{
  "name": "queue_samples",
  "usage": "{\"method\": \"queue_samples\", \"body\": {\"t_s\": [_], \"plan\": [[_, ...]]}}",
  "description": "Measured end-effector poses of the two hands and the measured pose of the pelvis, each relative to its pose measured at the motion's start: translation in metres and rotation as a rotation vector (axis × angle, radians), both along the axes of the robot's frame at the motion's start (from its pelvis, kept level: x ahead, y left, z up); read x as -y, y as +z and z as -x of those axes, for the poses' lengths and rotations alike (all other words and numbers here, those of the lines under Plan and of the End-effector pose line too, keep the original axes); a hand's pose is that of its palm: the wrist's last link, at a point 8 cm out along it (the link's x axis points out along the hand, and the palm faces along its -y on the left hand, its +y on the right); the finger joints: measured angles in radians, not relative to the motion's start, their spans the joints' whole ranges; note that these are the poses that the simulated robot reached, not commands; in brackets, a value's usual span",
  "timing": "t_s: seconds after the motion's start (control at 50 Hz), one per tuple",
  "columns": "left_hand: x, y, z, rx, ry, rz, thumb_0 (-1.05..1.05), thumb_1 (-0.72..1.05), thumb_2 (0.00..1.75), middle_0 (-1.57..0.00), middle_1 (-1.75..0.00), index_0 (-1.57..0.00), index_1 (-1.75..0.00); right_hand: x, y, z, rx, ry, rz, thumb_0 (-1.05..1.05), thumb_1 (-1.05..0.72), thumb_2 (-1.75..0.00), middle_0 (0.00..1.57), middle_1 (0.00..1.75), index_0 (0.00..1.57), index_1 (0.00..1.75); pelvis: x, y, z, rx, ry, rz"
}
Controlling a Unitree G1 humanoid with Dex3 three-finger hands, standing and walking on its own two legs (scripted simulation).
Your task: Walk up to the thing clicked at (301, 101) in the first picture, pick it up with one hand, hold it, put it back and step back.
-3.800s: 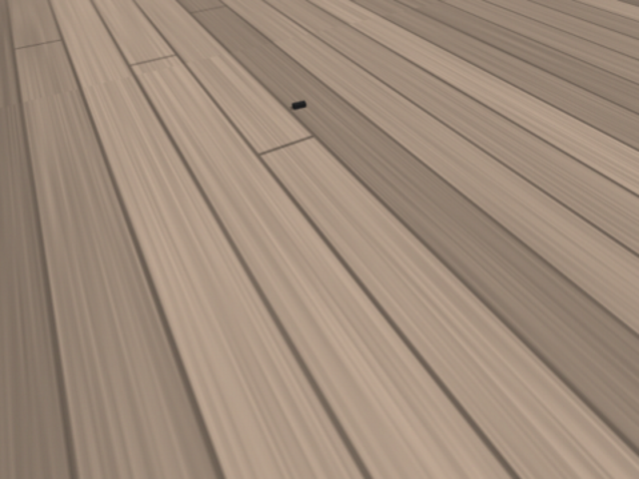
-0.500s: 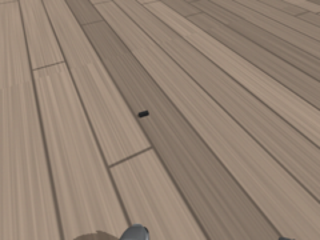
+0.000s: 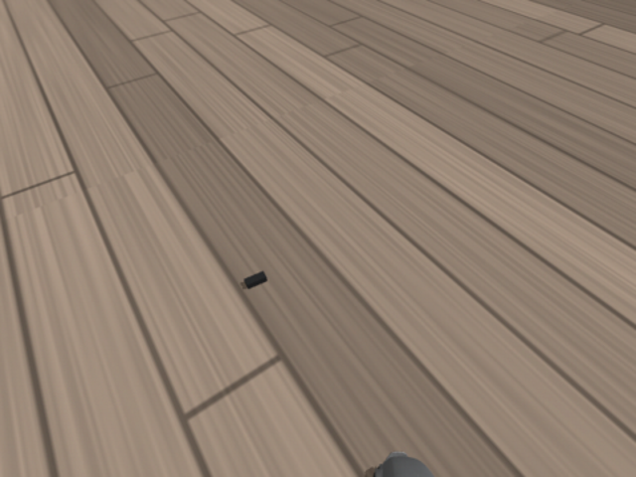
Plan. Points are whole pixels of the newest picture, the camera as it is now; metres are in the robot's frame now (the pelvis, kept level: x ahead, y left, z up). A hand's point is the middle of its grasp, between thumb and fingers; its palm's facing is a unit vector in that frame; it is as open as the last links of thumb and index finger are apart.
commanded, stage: walk up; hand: left
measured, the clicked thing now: (255, 280) +0.93 +0.25 -0.76
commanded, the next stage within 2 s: none
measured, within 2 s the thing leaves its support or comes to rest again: neither
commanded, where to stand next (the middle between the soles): +0.55 +0.03 m, yaw +1 degrees
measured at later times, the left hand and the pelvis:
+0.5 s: hand (138, 471) +0.18 +0.26 -0.13, palm faces +0.06 -0.92 -0.38, open 7.4 cm; pelvis +0.16 -0.02 +0.00, yaw +4 degrees
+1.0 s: hand (134, 358) +0.34 +0.32 -0.13, palm faces -0.04 -0.93 -0.37, open 7.4 cm; pelvis +0.30 +0.04 +0.00, yaw +1 degrees
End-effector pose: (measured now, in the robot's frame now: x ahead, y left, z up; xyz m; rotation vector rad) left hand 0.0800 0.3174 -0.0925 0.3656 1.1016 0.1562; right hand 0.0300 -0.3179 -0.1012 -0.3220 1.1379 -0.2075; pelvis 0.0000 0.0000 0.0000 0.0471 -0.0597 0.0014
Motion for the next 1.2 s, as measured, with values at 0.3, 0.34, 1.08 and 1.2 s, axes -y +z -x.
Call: {"method": "queue_samples", "body": {"t_s": [0.3, 0.34, 1.08, 1.2], "plan": [[0.041, 0.024, -0.067, 0.012, 0.068, -0.059, 0.01, 0.9, 0.9, -0.2, -0.3, -0.21, -0.3, 0.031, -0.016, -0.134, -0.017, 0.053, -0.056, 0.0, -0.9, -0.9, 0.2, 0.3, 0.2, 0.3, 0.037, 0.007, -0.101, 0.006, 0.012, 0.023], [0.038, 0.022, -0.068, -0.002, 0.079, -0.055, 0.01, 0.9, 0.9, -0.2, -0.3, -0.21, -0.3, 0.031, -0.012, -0.151, -0.01, 0.061, -0.048, 0.0, -0.9, -0.9, 0.2, 0.3, 0.2, 0.3, 0.035, 0.008, -0.112, 0.007, 0.021, 0.036], [-0.032, 0.003, -0.298, -0.063, 0.031, -0.055, 0.01, 0.91, 0.9, -0.2, -0.3, -0.2, -0.3, -0.024, -0.014, -0.321, -0.058, 0.003, -0.02, 0.0, -0.9, -0.9, 0.2, 0.3, 0.2, 0.3, -0.023, -0.004, -0.331, -0.013, 0.011, 0.007], [-0.012, 0.013, -0.343, 0.029, 0.033, -0.071, 0.01, 0.9, 0.9, -0.2, -0.3, -0.21, -0.3, -0.02, -0.027, -0.364, -0.08, 0.029, -0.049, 0.01, -0.9, -0.9, 0.2, 0.3, 0.2, 0.3, -0.01, -0.004, -0.361, 0.004, 0.005, 0.019]]}}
